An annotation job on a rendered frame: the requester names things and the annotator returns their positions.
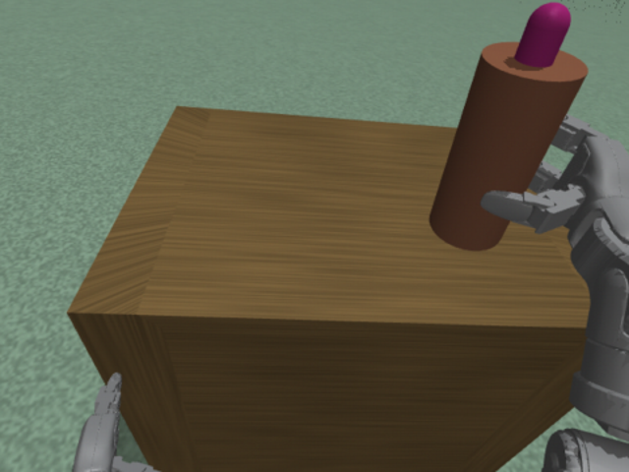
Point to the right robot arm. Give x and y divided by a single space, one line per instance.
599 239

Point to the right robot hand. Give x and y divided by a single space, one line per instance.
599 169

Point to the left robot hand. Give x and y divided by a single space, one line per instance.
97 447

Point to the bottle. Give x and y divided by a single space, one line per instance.
518 98

